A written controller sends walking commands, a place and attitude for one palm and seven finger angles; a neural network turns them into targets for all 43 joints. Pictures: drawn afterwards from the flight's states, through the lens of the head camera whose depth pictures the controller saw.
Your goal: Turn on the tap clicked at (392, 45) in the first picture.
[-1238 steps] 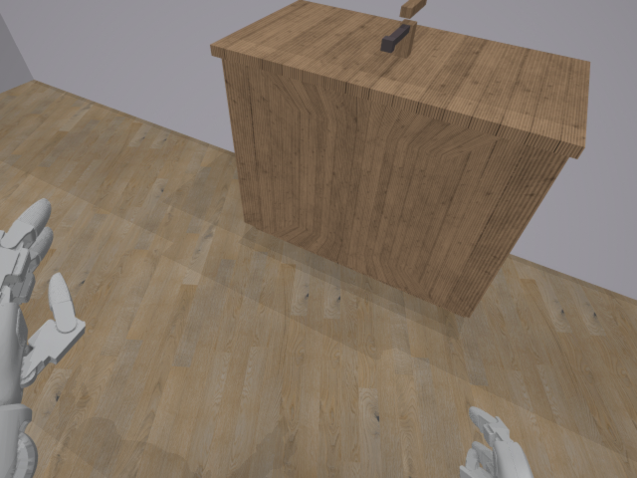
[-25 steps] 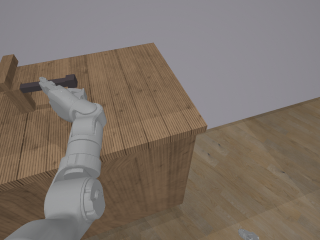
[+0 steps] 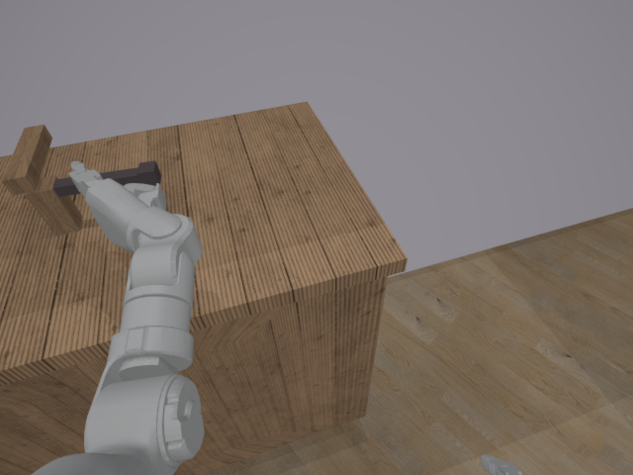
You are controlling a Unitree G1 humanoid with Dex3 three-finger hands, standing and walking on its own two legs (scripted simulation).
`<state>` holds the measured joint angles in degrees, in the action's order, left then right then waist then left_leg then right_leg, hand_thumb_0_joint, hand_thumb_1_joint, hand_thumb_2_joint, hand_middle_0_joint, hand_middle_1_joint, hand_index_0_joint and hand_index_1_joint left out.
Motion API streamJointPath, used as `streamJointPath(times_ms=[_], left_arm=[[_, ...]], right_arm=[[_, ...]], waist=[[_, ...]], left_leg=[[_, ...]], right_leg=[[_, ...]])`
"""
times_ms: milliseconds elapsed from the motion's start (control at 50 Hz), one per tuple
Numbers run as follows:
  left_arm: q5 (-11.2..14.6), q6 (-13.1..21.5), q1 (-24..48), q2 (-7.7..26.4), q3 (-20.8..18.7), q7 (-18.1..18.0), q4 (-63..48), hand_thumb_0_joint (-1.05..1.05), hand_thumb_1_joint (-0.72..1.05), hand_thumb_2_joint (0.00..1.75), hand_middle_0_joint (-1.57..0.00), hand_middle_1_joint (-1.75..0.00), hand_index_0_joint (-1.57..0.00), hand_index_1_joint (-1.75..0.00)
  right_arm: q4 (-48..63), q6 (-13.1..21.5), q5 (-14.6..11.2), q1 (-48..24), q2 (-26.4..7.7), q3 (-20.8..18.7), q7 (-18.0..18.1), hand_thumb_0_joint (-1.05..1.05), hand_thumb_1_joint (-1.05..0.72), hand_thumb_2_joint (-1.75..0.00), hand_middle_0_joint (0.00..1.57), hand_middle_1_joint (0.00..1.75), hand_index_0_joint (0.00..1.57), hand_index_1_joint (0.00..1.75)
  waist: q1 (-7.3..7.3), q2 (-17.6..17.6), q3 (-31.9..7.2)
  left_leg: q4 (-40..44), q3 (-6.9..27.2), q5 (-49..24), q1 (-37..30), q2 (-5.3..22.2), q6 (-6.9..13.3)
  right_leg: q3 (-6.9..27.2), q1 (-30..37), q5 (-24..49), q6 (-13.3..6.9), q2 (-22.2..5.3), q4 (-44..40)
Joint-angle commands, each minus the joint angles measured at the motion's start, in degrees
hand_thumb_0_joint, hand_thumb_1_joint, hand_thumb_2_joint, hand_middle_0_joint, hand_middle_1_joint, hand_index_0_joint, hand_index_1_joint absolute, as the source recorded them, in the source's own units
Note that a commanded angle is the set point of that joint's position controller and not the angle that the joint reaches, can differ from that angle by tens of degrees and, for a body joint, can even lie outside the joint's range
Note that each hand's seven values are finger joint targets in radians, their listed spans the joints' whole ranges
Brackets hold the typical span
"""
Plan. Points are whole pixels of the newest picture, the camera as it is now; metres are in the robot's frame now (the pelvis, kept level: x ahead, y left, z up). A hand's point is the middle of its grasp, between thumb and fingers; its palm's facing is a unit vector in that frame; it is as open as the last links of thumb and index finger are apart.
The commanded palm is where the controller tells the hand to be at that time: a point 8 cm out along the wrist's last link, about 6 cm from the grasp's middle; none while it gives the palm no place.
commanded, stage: lift the hand up off the lever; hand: left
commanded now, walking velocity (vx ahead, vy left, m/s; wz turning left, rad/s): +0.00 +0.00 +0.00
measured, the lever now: (149, 174) +0.51 +0.27 +0.13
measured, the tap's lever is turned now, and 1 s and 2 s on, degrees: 84 84 84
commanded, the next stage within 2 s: draw the hand back beside the body in 1.02 s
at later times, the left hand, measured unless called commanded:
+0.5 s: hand (149, 183) +0.42 +0.22 +0.19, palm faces +0.81 -0.58 -0.05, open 7.9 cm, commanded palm +0.37 +0.24 +0.19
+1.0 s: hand (153, 176) +0.41 +0.21 +0.20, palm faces +0.79 -0.61 -0.03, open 7.9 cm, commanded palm +0.36 +0.23 +0.20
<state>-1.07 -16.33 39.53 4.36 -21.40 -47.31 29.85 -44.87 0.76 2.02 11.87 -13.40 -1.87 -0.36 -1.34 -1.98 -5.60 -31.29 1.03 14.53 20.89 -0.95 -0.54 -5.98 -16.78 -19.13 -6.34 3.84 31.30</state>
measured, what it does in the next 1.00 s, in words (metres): stands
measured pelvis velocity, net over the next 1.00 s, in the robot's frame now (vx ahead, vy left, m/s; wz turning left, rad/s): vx -0.01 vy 0.00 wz -0.01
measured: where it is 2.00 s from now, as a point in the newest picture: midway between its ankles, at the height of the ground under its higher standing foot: outside the picture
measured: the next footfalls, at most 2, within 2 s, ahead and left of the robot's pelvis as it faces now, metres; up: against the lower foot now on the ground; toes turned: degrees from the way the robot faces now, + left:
none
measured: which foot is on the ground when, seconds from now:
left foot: down 0.00-1.00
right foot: down 0.00-1.00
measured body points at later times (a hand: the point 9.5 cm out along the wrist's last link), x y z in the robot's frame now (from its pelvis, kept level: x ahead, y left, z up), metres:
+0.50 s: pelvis -0.01 +0.00 +0.00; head -0.02 -0.02 +0.45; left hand +0.37 +0.25 +0.19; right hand +0.14 -0.24 -0.12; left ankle +0.01 +0.13 -0.73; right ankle -0.03 -0.04 -0.73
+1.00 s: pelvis -0.01 +0.00 +0.01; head -0.02 -0.02 +0.45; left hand +0.37 +0.24 +0.20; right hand +0.15 -0.23 -0.11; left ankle +0.01 +0.13 -0.73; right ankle -0.03 -0.04 -0.73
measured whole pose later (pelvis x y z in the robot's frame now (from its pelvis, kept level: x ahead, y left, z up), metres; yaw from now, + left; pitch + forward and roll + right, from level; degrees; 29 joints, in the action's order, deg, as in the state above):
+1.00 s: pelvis -0.01 +0.00 +0.01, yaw +0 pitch +2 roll +1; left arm 0.9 -22.9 42.2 3.9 -19.5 -46.5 27.1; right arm -45.8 1.7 0.8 8.5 -12.8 -0.8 0.4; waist 0.3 -2.3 -4.6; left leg -27.5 0.6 12.4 16.8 -1.1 -0.3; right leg -5.5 -13.0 -17.1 -6.0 3.7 28.0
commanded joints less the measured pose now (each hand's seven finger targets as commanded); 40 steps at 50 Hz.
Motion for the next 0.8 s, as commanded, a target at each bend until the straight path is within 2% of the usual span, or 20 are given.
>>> streamJointPath(times_ms=[0,20,40,100,120,180,220,300,320,380,400,420,460,480,600,620,660,720,740,780], left_arm=[[-1.6,2.0,26.3,10.6,3.1,0.4,-13.8,0.00,0.90,0.90,-0.15,-0.15,-0.15,-0.15],[-1.7,1.8,25.6,13.1,1.2,0.6,-13.0,0.00,0.90,0.90,-0.15,-0.15,-0.15,-0.15],[-1.5,1.6,26.2,10.7,3.4,0.8,-13.9,0.00,0.90,0.90,-0.15,-0.15,-0.15,-0.15],[-1.4,1.1,27.1,10.9,3.4,0.9,-13.7,0.00,0.90,0.90,-0.15,-0.15,-0.15,-0.15],[-1.3,1.2,26.6,11.7,2.7,1.1,-14.3,0.00,0.90,0.90,-0.15,-0.15,-0.15,-0.15],[-1.3,0.8,27.9,8.4,5.9,1.2,-14.3,0.00,0.90,0.90,-0.15,-0.15,-0.15,-0.15],[-0.9,0.3,28.3,10.8,3.8,1.2,-11.7,0.00,0.90,0.90,-0.15,-0.15,-0.15,-0.15],[-0.9,0.0,31.9,10.6,4.5,0.7,-12.0,0.00,0.90,0.90,-0.15,-0.15,-0.15,-0.15],[-1.2,-0.1,31.1,13.3,2.2,0.6,-10.6,0.00,0.90,0.90,-0.15,-0.15,-0.15,-0.15],[-1.8,-0.1,33.8,11.5,4.0,0.1,-10.3,0.00,0.90,0.90,-0.15,-0.15,-0.15,-0.15],[-1.8,-0.3,33.7,11.9,3.4,-0.1,-9.6,0.00,0.90,0.90,-0.15,-0.15,-0.15,-0.15],[-1.7,-0.2,32.0,14.6,1.0,0.1,-9.0,0.00,0.90,0.90,-0.15,-0.15,-0.15,-0.15],[-1.7,-0.1,33.0,13.8,1.7,0.1,-10.8,0.00,0.90,0.90,-0.15,-0.15,-0.15,-0.15],[-1.7,-0.5,31.9,11.6,3.2,0.3,-10.8,0.00,0.90,0.90,-0.15,-0.15,-0.15,-0.15],[-0.5,-1.5,29.9,12.4,2.4,0.8,-12.5,0.00,0.90,0.90,-0.15,-0.15,-0.15,-0.15],[-0.5,-1.2,29.9,13.4,1.6,0.9,-13.6,0.00,0.90,0.90,-0.15,-0.15,-0.15,-0.15],[-0.7,-1.3,30.9,10.9,3.9,0.7,-15.7,0.00,0.90,0.90,-0.15,-0.15,-0.15,-0.15],[-0.6,-1.4,29.5,13.0,2.2,0.8,-17.0,0.00,0.90,0.90,-0.15,-0.15,-0.15,-0.15],[-0.5,-1.7,29.4,10.4,4.3,0.8,-18.0,0.00,0.90,0.90,-0.15,-0.15,-0.15,-0.15],[-0.2,-2.3,28.7,10.2,4.3,0.8,-18.5,0.00,0.90,0.90,-0.15,-0.15,-0.15,-0.15]], right_arm=[[7.5,2.6,-0.8,-6.1,-6.0,-1.1,0.5,0.00,-0.90,-0.90,0.20,0.30,0.20,0.30],[7.2,2.3,-0.8,-6.2,-6.1,-1.2,0.8,0.00,-0.90,-0.90,0.20,0.30,0.20,0.30],[7.7,2.6,-1.0,-7.1,-5.9,-0.9,0.8,0.00,-0.90,-0.90,0.20,0.30,0.20,0.30],[7.5,2.9,-1.1,-7.4,-5.9,-0.8,1.0,0.00,-0.90,-0.90,0.20,0.30,0.20,0.30],[7.4,2.8,-1.1,-7.6,-5.9,-1.0,1.1,0.00,-0.90,-0.90,0.20,0.30,0.20,0.30],[7.4,3.4,-1.3,-8.4,-5.5,-0.7,1.0,0.00,-0.90,-0.90,0.20,0.30,0.20,0.30],[6.7,3.3,-1.4,-8.2,-5.8,-0.6,1.3,0.00,-0.90,-0.90,0.20,0.30,0.20,0.30],[6.9,3.5,-1.4,-9.2,-5.5,-0.2,1.5,0.00,-0.90,-0.90,0.20,0.30,0.20,0.30],[6.4,3.2,-1.4,-9.0,-5.6,-0.5,1.7,0.00,-0.90,-0.90,0.20,0.30,0.20,0.30],[6.7,3.5,-1.1,-8.8,-5.4,-0.3,1.4,0.00,-0.90,-0.90,0.20,0.30,0.20,0.30],[6.6,3.5,-1.0,-8.3,-5.5,-0.3,1.3,0.00,-0.90,-0.90,0.20,0.30,0.20,0.30],[6.6,3.2,-1.0,-8.0,-5.9,-0.6,1.5,0.00,-0.90,-0.90,0.20,0.30,0.20,0.30],[7.2,3.2,-1.0,-7.8,-5.7,-0.5,1.3,0.00,-0.90,-0.90,0.20,0.30,0.20,0.30],[7.3,3.3,-1.0,-7.9,-5.6,-0.5,1.2,0.00,-0.90,-0.90,0.20,0.30,0.20,0.30],[7.6,3.4,-1.4,-7.7,-6.1,-0.8,1.1,0.00,-0.90,-0.90,0.20,0.30,0.20,0.30],[7.4,3.3,-1.3,-7.8,-6.2,-1.0,1.2,0.00,-0.90,-0.90,0.20,0.30,0.20,0.30],[7.5,3.7,-1.3,-8.0,-5.8,-0.9,0.9,0.00,-0.90,-0.90,0.20,0.30,0.20,0.30],[7.2,3.7,-1.3,-8.2,-6.2,-1.2,1.0,0.00,-0.90,-0.90,0.20,0.30,0.20,0.30],[7.6,3.9,-1.4,-8.8,-5.8,-1.0,0.8,0.00,-0.90,-0.90,0.20,0.30,0.20,0.30],[7.5,4.0,-1.4,-9.1,-5.8,-1.0,0.8,0.00,-0.90,-0.90,0.20,0.30,0.20,0.30]], waist=[[0.27,4.4,-15.5],[0.67,4.0,-15.2],[0.40,3.5,-14.6],[0.18,4.9,-14.6],[0.82,3.5,-15.1],[0.07,3.4,-13.9],[0.22,4.7,-12.5],[0.24,3.9,-13.5],[0.66,3.4,-13.4],[0.18,3.5,-14.7],[0.17,4.2,-14.9],[0.91,4.4,-15.5],[0.81,3.9,-17.1],[0.71,3.2,-16.9],[0.93,5.0,-16.0],[1.54,3.3,-16.3],[1.08,2.2,-16.2],[1.87,2.6,-16.6],[1.61,1.9,-16.2],[1.65,2.9,-16.0]], left_leg=[[1.1,-1.0,-14.3,-5.9,-0.2,2.1],[1.4,-0.8,-13.9,-6.2,-0.1,2.2],[1.5,-1.1,-13.4,-6.3,-0.2,2.2],[1.8,-1.0,-12.7,-6.5,-0.2,2.2],[2.1,-0.9,-12.8,-6.9,-0.3,2.1],[2.2,-0.8,-11.9,-7.6,-0.3,2.1],[2.8,-0.4,-10.0,-6.6,-0.5,2.2],[2.7,-0.5,-9.0,-6.0,-0.5,2.1],[2.9,-0.3,-8.5,-5.7,-0.5,2.1],[2.4,-0.5,-9.1,-5.8,-0.4,2.1],[2.3,-0.5,-9.9,-5.9,-0.3,2.2],[2.5,-0.3,-9.6,-5.3,-0.5,2.2],[2.3,-0.6,-11.8,-6.1,-0.3,2.2],[2.2,-0.7,-12.3,-6.3,-0.4,2.1],[3.0,-0.9,-12.5,-7.1,-0.2,2.2],[3.3,-0.7,-13.1,-7.9,-0.2,2.2],[3.2,-0.8,-14.5,-9.3,0.0,2.1],[3.6,-0.7,-15.0,-9.9,0.0,2.1],[3.7,-0.9,-15.4,-10.5,0.1,2.0],[3.7,-0.9,-15.6,-10.8,0.2,1.9]], right_leg=[[5.3,8.4,28.8,7.6,-6.5,-5.3],[5.2,8.6,27.5,7.4,-6.4,-5.6],[5.5,7.9,26.8,7.5,-6.5,-6.0],[6.0,8.2,26.6,7.7,-6.8,-6.6],[5.6,8.2,25.6,7.4,-6.4,-6.4],[5.5,6.4,23.1,7.2,-6.3,-6.9],[5.6,6.1,20.0,7.2,-6.2,-7.8],[6.7,6.4,19.0,7.4,-6.8,-8.1],[6.4,6.3,17.5,7.2,-6.4,-8.3],[6.3,6.0,18.4,7.2,-6.5,-7.5],[6.2,6.3,20.3,7.3,-6.5,-7.2],[6.1,7.1,19.9,7.3,-6.3,-7.1],[6.0,8.4,23.5,7.3,-6.6,-6.3],[5.8,8.1,24.4,7.3,-6.4,-6.1],[5.5,8.7,23.9,7.4,-6.2,-7.0],[5.0,8.9,23.3,6.9,-5.7,-6.8],[4.7,8.0,23.4,6.5,-5.4,-6.5],[4.4,9.0,22.9,6.3,-5.1,-6.6],[4.4,8.7,22.9,6.1,-5.1,-6.7],[4.4,8.9,23.7,6.3,-5.2,-6.9]])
